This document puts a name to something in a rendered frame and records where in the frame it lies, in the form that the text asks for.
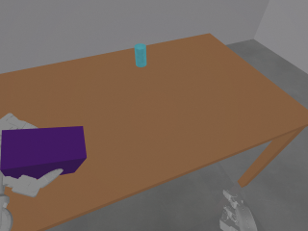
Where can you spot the left robot forearm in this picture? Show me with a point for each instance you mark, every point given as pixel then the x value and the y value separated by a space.
pixel 6 217

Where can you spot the right robot hand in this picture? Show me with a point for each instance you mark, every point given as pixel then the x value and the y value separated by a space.
pixel 241 217

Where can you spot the left robot hand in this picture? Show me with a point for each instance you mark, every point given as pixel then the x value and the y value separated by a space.
pixel 25 184

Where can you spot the sponge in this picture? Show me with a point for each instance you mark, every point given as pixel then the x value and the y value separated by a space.
pixel 37 151

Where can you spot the table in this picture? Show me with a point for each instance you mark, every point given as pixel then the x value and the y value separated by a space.
pixel 195 103

